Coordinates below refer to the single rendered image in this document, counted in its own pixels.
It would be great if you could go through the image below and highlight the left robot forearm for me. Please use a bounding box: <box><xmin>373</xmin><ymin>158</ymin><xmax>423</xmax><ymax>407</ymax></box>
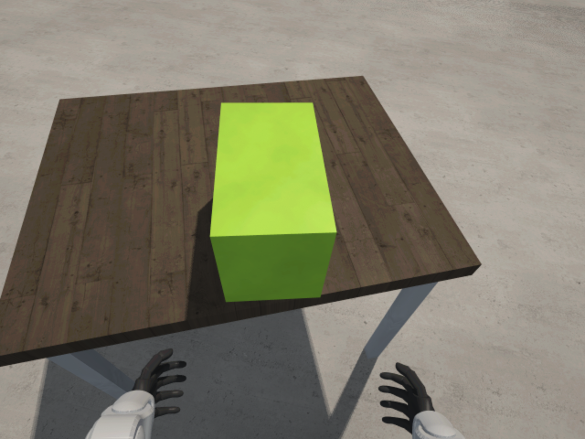
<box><xmin>85</xmin><ymin>391</ymin><xmax>154</xmax><ymax>439</ymax></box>

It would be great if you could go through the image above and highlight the left robot hand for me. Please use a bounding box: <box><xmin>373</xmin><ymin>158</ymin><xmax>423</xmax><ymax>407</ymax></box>
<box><xmin>132</xmin><ymin>348</ymin><xmax>186</xmax><ymax>418</ymax></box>

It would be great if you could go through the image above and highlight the right robot hand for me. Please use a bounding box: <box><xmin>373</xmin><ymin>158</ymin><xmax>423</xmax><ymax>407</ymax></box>
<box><xmin>378</xmin><ymin>362</ymin><xmax>435</xmax><ymax>434</ymax></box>

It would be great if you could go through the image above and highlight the table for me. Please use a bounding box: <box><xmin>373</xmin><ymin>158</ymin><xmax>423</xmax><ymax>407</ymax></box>
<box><xmin>0</xmin><ymin>76</ymin><xmax>482</xmax><ymax>400</ymax></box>

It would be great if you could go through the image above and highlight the carton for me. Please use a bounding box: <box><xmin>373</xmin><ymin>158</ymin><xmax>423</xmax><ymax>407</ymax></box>
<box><xmin>210</xmin><ymin>102</ymin><xmax>336</xmax><ymax>302</ymax></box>

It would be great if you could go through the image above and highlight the right robot forearm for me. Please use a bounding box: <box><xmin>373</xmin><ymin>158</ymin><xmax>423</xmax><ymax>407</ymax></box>
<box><xmin>412</xmin><ymin>411</ymin><xmax>465</xmax><ymax>439</ymax></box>

